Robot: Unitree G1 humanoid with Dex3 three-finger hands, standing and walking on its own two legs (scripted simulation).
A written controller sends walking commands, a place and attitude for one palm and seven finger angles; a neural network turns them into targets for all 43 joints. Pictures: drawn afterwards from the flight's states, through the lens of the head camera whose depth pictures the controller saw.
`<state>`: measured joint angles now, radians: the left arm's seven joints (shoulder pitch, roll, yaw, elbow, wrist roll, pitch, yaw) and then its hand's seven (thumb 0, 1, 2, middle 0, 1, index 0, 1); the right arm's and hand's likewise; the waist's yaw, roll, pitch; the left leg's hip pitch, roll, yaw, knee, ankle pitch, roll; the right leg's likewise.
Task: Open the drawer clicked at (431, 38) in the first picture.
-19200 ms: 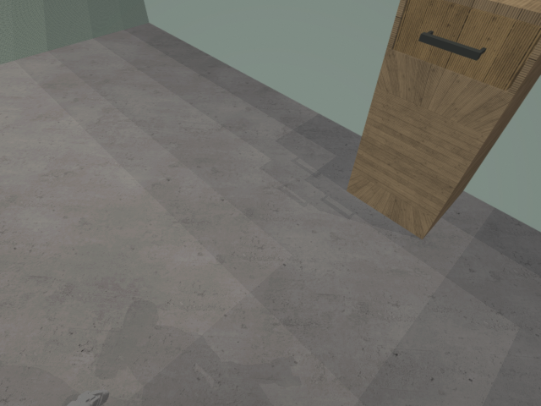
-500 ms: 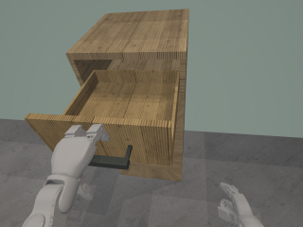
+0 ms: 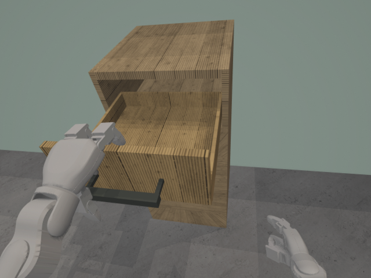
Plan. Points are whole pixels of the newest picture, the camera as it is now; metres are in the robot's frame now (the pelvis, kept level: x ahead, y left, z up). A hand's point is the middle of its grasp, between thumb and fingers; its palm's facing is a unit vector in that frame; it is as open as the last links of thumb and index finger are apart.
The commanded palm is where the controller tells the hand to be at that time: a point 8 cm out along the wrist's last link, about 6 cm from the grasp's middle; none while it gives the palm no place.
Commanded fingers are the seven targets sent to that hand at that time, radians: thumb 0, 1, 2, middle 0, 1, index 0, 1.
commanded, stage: lift the hand off the handle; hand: left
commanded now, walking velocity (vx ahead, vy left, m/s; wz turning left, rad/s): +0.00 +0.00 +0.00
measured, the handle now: (123, 188) +0.28 +0.20 +0.07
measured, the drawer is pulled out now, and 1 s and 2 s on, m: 0.30 0.30 0.30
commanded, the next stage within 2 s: draw the hand back to the body in 0.32 s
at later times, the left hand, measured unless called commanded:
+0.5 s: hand (94, 158) +0.25 +0.20 +0.20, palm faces +0.19 -0.12 -0.97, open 13.9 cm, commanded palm +0.20 +0.21 +0.27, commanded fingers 0.00 -0.50 0.30 -0.30 -1.20 -0.30 -1.20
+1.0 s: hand (63, 174) +0.21 +0.24 +0.20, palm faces +0.19 -0.07 -0.98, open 13.9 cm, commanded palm +0.17 +0.24 +0.26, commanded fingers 0.00 -0.50 0.30 -0.30 -1.20 -0.30 -1.20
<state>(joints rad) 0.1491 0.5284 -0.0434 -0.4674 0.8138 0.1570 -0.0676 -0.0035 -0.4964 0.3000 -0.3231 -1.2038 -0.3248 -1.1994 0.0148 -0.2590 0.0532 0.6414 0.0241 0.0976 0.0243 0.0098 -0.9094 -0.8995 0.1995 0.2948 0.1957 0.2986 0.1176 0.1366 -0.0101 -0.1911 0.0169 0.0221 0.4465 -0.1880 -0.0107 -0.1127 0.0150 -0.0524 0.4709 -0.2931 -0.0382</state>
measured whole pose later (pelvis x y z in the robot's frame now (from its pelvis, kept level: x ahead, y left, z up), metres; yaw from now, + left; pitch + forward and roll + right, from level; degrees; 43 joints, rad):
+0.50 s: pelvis -0.01 +0.01 +0.00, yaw +0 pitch -4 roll +1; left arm 0.02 0.55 -0.04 -0.48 0.77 0.21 -0.17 0.00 -0.50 0.30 -0.32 -1.20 -0.32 -1.20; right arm 0.00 -0.26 0.07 0.62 0.04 0.11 0.05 0.01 -0.91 -0.90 0.20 0.29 0.20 0.30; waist 0.11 0.14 0.00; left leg -0.21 0.00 0.03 0.44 -0.17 0.00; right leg -0.14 0.00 -0.04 0.48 -0.28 -0.03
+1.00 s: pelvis +0.00 +0.01 +0.00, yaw +1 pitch -3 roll +0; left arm 0.23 0.64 0.13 -0.59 0.70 0.12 -0.15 0.00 -0.50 0.30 -0.32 -1.20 -0.32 -1.20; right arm 0.03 -0.27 0.06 0.60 0.04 0.07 0.02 0.01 -0.91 -0.90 0.20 0.29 0.20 0.30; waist 0.12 0.13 0.00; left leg -0.24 0.00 0.01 0.49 -0.20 0.00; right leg -0.14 0.00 -0.06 0.49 -0.29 -0.02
